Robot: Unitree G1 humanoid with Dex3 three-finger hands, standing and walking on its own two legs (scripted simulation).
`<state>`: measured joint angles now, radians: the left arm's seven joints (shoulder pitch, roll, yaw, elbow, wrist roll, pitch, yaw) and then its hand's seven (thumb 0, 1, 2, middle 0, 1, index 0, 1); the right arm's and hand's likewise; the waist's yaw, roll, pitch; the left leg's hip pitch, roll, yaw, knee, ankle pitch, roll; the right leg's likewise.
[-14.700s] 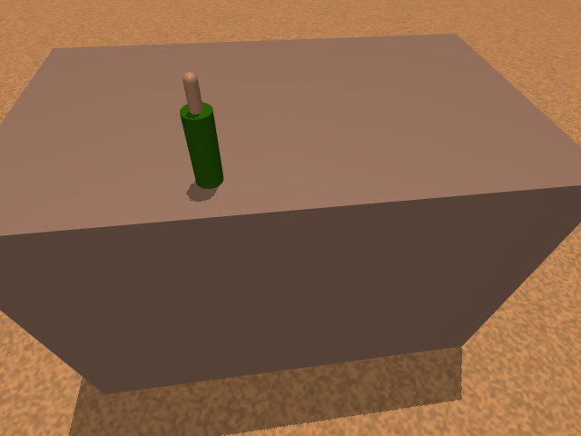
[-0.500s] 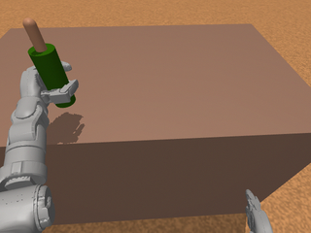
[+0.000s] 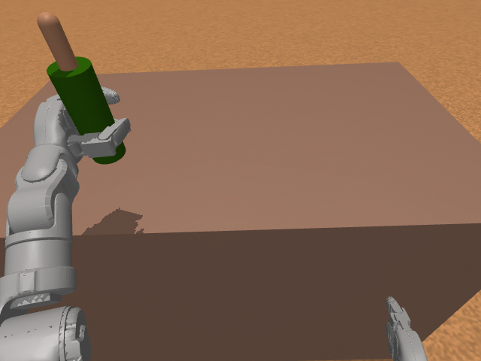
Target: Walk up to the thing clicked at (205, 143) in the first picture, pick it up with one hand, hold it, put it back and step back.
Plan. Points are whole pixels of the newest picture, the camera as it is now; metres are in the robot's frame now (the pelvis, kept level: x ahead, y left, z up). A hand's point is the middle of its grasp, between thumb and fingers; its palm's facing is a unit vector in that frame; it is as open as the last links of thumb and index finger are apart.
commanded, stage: lift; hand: left
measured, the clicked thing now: (83, 96) +0.39 +0.20 +0.30
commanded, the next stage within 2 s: hold in 0.76 s
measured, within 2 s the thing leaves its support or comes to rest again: neither
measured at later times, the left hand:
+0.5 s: hand (94, 111) +0.35 +0.17 +0.30, palm faces +0.13 -0.99 +0.00, open 6.9 cm
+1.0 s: hand (82, 98) +0.34 +0.17 +0.32, palm faces +0.13 -0.99 -0.01, open 6.9 cm
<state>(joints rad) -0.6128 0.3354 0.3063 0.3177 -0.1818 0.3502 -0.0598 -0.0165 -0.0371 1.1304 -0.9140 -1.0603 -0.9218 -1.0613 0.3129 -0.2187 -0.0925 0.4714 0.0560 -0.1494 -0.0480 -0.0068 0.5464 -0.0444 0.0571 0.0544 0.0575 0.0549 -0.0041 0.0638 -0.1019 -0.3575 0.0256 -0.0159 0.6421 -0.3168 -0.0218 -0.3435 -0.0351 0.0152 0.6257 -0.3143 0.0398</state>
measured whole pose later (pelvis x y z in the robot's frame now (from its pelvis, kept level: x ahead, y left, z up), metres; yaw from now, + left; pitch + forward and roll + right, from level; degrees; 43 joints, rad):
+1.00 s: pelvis -0.02 +0.00 +0.00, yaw +1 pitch -2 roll +0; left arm -0.69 0.33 0.31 0.00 -0.25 0.81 -0.02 -0.01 -0.04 1.13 -0.91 -1.07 -0.92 -1.07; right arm 0.24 -0.24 -0.12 0.67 0.08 -0.23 -0.01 -0.01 0.54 -0.05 0.05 0.05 0.06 0.05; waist 0.03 0.09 -0.11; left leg -0.29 0.01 -0.02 0.59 -0.27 -0.02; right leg -0.28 -0.05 0.01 0.59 -0.28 0.04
